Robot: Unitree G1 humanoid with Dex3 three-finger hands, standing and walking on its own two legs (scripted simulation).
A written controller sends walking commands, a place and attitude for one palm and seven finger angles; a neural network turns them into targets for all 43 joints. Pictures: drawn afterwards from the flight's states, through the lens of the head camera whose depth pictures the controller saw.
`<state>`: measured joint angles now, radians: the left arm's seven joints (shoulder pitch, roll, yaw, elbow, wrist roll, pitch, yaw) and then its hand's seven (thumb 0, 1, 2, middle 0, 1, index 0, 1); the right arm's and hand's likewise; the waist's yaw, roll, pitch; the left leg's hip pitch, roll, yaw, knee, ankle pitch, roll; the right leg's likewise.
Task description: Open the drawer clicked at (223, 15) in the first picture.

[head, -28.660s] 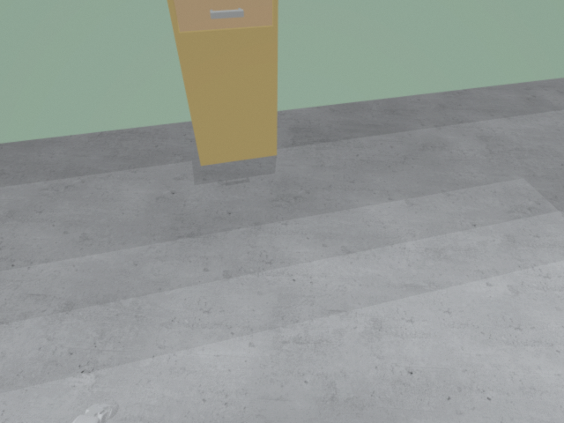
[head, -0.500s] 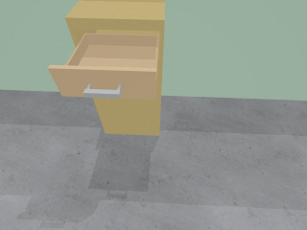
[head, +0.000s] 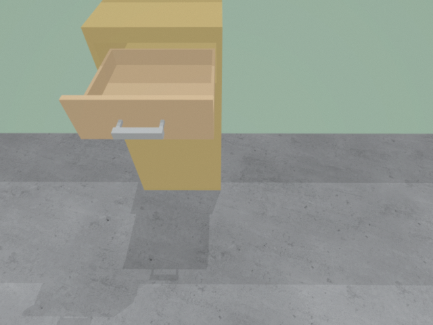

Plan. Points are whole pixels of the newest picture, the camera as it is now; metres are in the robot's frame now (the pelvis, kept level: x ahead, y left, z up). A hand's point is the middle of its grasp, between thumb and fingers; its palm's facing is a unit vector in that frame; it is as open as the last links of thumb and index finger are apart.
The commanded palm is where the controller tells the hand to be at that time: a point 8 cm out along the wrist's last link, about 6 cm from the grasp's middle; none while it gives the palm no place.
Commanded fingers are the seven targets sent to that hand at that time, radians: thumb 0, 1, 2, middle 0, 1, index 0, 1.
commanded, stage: look to check the result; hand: left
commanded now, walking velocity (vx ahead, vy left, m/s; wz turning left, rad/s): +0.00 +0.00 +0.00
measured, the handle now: (139, 128) +0.58 +0.23 +0.00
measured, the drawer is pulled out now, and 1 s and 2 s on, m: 0.30 0.30 0.30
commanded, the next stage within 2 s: stand and wait in 0.46 s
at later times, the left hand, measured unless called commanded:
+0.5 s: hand out of the picture +0.04 +0.18 -0.17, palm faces +0.01 -0.97 -0.25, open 7.4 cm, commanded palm none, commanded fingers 0.00 0.90 0.90 -0.20 -0.30 -0.20 -0.30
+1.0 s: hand out of the picture +0.08 +0.21 -0.16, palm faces -0.01 -0.95 -0.32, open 7.4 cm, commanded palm none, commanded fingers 0.00 0.90 0.90 -0.20 -0.30 -0.20 -0.30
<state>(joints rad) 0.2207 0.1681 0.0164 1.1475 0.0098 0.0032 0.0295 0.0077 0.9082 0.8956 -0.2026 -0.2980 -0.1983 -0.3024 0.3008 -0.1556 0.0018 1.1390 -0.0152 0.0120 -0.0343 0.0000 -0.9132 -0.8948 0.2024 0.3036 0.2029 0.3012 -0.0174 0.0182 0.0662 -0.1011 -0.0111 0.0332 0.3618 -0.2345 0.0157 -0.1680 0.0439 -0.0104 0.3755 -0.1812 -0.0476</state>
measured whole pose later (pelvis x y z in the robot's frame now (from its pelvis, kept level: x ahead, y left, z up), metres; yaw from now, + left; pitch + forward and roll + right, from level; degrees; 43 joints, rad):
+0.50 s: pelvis +0.00 -0.01 +0.00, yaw +0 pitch -1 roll +0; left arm 0.18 0.19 0.02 1.14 0.01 -0.01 0.03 0.01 0.91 0.90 -0.20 -0.30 -0.20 -0.30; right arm 0.21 -0.20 -0.01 1.11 -0.02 0.01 -0.03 0.00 -0.91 -0.89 0.20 0.30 0.20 0.30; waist -0.01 0.02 0.07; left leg -0.10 0.01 0.03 0.36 -0.24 0.00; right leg -0.16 0.06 -0.02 0.37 -0.18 -0.07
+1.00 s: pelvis +0.01 -0.02 +0.00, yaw +0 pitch -1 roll +0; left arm 0.11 0.27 0.03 1.12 0.01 -0.02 0.02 0.01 0.91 0.90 -0.20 -0.30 -0.20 -0.30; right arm 0.18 -0.28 -0.02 1.11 -0.02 0.01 -0.02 0.00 -0.91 -0.89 0.20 0.30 0.20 0.30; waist -0.02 0.03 0.08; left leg -0.07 0.03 0.03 0.33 -0.23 -0.02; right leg -0.13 0.08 -0.02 0.32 -0.16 -0.08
